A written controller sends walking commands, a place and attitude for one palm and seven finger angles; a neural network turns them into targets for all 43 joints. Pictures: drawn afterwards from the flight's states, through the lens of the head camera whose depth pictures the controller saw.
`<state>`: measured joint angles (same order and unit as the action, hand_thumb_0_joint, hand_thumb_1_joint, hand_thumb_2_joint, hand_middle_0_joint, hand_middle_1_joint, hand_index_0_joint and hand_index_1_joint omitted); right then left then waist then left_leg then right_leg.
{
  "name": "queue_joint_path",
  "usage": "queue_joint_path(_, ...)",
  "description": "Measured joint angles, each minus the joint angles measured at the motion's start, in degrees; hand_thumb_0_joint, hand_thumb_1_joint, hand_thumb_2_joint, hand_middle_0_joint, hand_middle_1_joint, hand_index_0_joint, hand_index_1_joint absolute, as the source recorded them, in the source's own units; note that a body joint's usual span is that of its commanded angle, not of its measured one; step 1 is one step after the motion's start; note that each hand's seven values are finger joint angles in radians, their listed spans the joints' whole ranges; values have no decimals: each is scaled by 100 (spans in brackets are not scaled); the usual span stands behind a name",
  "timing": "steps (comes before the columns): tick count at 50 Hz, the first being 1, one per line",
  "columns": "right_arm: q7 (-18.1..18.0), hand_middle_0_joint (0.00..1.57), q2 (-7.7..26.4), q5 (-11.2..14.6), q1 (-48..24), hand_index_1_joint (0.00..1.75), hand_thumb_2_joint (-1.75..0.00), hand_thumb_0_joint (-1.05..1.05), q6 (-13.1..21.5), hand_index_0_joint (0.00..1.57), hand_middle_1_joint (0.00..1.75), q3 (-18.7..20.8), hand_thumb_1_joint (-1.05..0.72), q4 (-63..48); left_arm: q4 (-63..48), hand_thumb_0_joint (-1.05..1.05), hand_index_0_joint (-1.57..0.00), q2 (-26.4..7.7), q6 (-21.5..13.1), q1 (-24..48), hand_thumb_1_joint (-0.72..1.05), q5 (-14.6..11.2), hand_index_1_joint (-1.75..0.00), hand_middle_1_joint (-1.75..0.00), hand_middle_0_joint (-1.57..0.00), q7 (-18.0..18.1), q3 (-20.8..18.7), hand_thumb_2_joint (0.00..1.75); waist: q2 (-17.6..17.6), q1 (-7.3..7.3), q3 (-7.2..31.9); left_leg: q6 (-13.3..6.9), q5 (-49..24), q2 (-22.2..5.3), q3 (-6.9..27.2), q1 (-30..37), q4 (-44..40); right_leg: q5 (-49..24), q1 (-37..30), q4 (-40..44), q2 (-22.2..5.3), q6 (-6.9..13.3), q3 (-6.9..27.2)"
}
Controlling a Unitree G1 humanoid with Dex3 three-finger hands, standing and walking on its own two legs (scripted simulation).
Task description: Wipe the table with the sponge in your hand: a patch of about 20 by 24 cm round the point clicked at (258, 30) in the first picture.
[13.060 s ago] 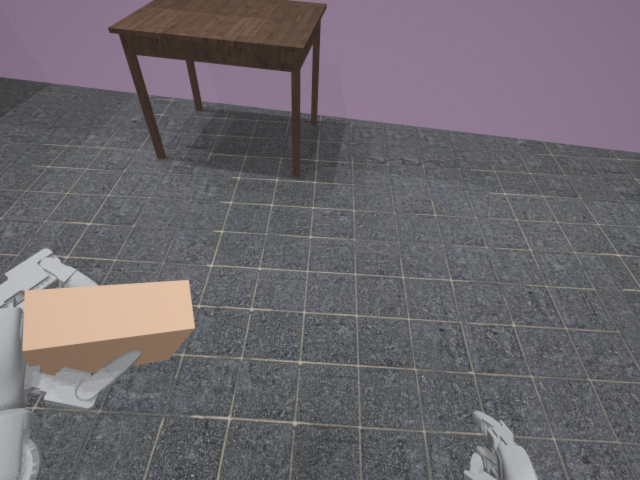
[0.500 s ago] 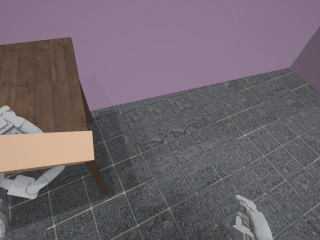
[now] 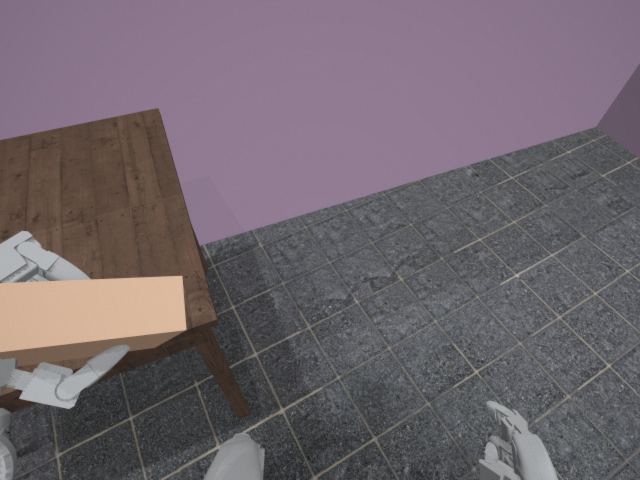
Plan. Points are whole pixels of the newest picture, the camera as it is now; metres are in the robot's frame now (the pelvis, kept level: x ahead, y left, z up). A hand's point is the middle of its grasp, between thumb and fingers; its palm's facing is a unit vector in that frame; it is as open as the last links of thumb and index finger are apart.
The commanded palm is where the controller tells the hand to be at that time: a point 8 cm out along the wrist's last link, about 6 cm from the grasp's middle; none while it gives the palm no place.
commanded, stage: shuffle to correct the standing spot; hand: left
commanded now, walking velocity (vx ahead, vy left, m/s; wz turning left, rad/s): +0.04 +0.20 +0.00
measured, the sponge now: (120, 320) +0.23 +0.20 +0.15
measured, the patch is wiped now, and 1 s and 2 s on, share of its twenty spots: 0.00 0.00 0.00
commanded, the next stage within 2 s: come to a stop and stand still in 0.40 s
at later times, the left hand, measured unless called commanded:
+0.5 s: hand out of the picture +0.23 +0.39 +0.19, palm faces +0.43 -0.76 -0.48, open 9.1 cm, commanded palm +0.19 +0.42 +0.18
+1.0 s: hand out of the picture +0.23 +0.47 +0.17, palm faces +0.48 -0.79 -0.38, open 9.1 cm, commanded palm +0.19 +0.49 +0.18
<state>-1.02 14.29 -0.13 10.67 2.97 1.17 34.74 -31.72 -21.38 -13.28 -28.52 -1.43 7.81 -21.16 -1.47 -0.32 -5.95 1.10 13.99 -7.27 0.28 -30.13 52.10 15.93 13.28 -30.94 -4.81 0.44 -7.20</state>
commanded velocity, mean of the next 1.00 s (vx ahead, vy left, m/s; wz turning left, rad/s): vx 0.02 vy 0.01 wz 0.00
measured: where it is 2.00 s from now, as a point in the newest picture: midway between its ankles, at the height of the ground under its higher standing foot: outside the picture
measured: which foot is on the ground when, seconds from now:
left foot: up 0.00-0.08, down 0.10-0.34, up 0.36-0.56, down 0.58-1.00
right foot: down 0.00-0.12, up 0.14-0.30, down 0.32-0.58, up 0.60-0.72, down 0.74-1.00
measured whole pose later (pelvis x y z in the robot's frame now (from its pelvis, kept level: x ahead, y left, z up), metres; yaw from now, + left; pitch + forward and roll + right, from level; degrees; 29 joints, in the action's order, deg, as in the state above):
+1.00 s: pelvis +0.04 +0.20 +0.01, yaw +2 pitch +0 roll -1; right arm -2.4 9.7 0.4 12.2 4.7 -2.5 36.1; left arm -24.1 -19.7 -6.7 -26.6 -2.5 8.2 -20.7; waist 1.5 -1.0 2.4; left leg 1.4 10.2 -3.3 -0.8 -14.8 25.2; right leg 12.1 9.6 -22.0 2.9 1.5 -0.2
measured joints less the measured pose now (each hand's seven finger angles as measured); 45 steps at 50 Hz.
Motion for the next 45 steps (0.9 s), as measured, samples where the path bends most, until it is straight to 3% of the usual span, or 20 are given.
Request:
queue_joint_path(5,-121,20,55,47,27,30,-90,1,104,20,30,117,-90,-208,-186,0,-85,-113,67,27,-41,-37,-135,-135,-86,54,-125,101,56,117,109,-56,-84,232,-429,1152,-1763,292,115,-419,-282,-397,137)
queue_joint_path(6,-145,20,-11,67,-8,30,-90,1,113,20,30,152,-90,-230,-192,0,-85,-190,85,81,-41,-57,-135,-135,-86,51,-193,101,-3,151,100,-18,85,316,-443,1140,-1728,413,238,-678,-369,-402,195)
queue_joint_path(8,-144,20,-234,102,-93,30,-90,1,111,20,30,142,-90,-267,-88,0,-85,-321,113,229,-41,-82,-135,-135,-86,54,-320,101,-189,119,5,-68,276,438,-534,1059,-1484,1043,548,-1432,-316,-303,510)
queue_joint_path(11,-51,20,-492,77,-130,30,-90,1,242,20,30,-36,-90,-319,-4,0,-85,-308,227,268,-41,-83,-135,-135,-86,77,-376,101,-257,102,-59,-182,243,499,-596,1068,-1532,1381,851,-2059,-45,-184,418)
queue_joint_path(13,30,20,-574,60,-122,30,-90,1,353,20,30,-158,-90,-319,-138,0,-85,-203,316,222,-41,-100,-135,-135,-86,106,-293,101,-209,101,-52,-253,213,555,-610,1085,-1606,1140,814,-1795,121,-145,211)
queue_joint_path(16,110,20,-582,29,-89,30,-90,1,451,20,30,-320,-90,-325,-515,0,-84,-164,322,65,-41,-120,-135,-135,-86,114,-151,102,-108,85,23,-336,265,703,-640,1051,-1558,360,419,-639,306,-69,-62)
queue_joint_path(18,139,20,-454,7,-125,30,-90,1,386,20,30,-358,-90,-274,-654,0,-84,-128,238,-7,-41,-93,-135,-135,-86,92,-26,102,247,120,40,-336,346,650,-496,944,-1291,199,266,-420,388,127,-209)
queue_joint_path(21,180,20,-361,14,-161,30,-90,1,198,20,30,-327,-90,-118,-678,0,-84,-253,112,-139,-41,-168,-135,-135,-86,76,-73,102,319,68,150,-52,1048,799,-292,509,-48,249,212,-372,209,84,-166)
queue_joint_path(23,165,20,-318,10,-164,30,-90,1,73,20,30,-308,-90,-28,-496,0,-84,-296,44,-189,-41,-164,-135,-135,-86,83,-239,102,214,-4,223,20,1213,744,-206,364,341,206,191,-302,46,-24,-30)
queue_joint_path(26,92,20,-235,40,-115,30,-90,1,-67,20,30,-248,-90,-10,18,0,-84,-236,57,-83,-41,-104,-135,-135,-86,113,-412,102,73,-35,278,15,935,471,-105,657,-559,182,167,-307,-190,-223,137)
queue_joint_path(29,-47,20,-36,74,1,30,-90,1,-49,20,30,-91,-90,-86,321,0,-84,35,290,182,-41,-95,-135,-135,-86,143,-258,102,171,2,283,59,104,286,-39,1154,-1706,353,217,-638,-344,-430,160)
queue_joint_path(30,-113,20,-40,83,-13,30,-90,1,-19,20,30,-20,-90,-60,364,0,-84,113,371,314,-41,-89,-135,-135,-86,146,-172,102,132,-7,220,134,-9,340,-74,1123,-1598,503,281,-852,-380,-414,264)
queue_joint_path(33,-208,20,-310,86,-27,30,-90,1,95,20,30,-7,-90,47,419,0,-84,189,506,551,-41,-64,-135,-135,-86,125,19,102,-174,-21,117,89,139,509,-185,1153,-1515,1133,450,-1351,-60,-233,733)
queue_joint_path(37,-153,20,-661,37,69,30,-90,1,342,20,30,-245,-90,-2,-15,0,-84,93,566,494,-41,-48,-135,-135,-86,113,91,102,-405,76,134,50,-88,580,-139,1243,-1913,542,234,-635,493,-60,599)
queue_joint_path(40,-80,20,-693,-7,95,30,-90,1,444,20,30,-361,-90,-4,-383,0,-84,-28,440,355,-41,-39,-135,-135,-86,77,83,102,-143,129,189,51,-185,460,9,1262,-2068,-84,-36,50,718,131,575)
queue_joint_path(45,-46,20,-663,1,128,30,-90,1,307,20,30,-412,-90,52,-221,0,-84,-222,306,7,-41,-135,-135,-135,-86,37,-169,102,148,12,605,49,-292,365,-91,1361,-2410,-303,-195,621,809,129,688)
